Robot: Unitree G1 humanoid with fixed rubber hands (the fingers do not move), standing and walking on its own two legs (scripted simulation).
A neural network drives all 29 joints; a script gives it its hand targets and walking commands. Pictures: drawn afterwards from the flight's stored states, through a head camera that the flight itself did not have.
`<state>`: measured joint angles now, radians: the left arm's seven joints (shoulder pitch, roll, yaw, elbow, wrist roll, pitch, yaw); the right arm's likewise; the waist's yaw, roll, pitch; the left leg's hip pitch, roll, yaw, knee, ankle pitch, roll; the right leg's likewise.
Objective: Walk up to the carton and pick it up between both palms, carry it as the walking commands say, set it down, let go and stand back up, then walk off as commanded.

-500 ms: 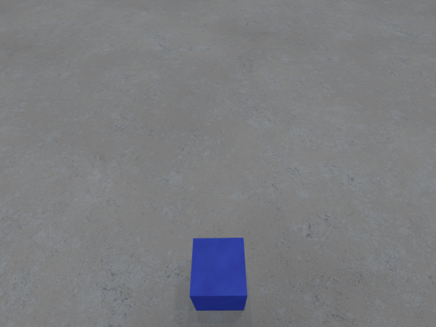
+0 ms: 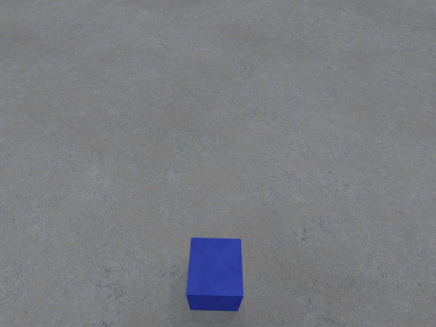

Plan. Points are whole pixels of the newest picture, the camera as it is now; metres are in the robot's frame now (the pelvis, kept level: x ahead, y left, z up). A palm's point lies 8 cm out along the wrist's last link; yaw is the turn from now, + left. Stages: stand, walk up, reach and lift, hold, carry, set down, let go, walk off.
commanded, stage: stand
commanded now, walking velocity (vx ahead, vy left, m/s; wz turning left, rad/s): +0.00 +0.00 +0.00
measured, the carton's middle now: (215, 275) +0.40 +0.02 -0.65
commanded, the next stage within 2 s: reach and lift in 1.52 s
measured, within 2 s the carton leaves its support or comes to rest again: neither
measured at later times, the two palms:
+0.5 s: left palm out of the picture -0.06 +0.23 -0.15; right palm out of the picture -0.06 -0.18 -0.15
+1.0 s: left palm out of the picture -0.07 +0.24 -0.15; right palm out of the picture -0.06 -0.16 -0.15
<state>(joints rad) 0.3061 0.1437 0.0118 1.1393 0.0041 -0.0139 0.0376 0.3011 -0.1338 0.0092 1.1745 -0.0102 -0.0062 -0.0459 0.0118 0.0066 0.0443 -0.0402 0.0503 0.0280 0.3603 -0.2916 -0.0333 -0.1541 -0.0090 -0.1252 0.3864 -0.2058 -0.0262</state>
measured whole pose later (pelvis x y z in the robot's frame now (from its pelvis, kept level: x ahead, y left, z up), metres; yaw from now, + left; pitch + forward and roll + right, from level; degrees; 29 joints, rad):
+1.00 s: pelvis -0.01 +0.04 +0.00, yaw +0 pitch +0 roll +0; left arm 0.35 0.11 0.00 1.18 0.00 -0.01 0.04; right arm 0.36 -0.11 0.03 1.17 -0.01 -0.03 -0.04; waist 0.01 0.00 0.02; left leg -0.09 -0.01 0.05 0.38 -0.29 0.02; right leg -0.20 -0.06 -0.09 0.40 -0.18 0.03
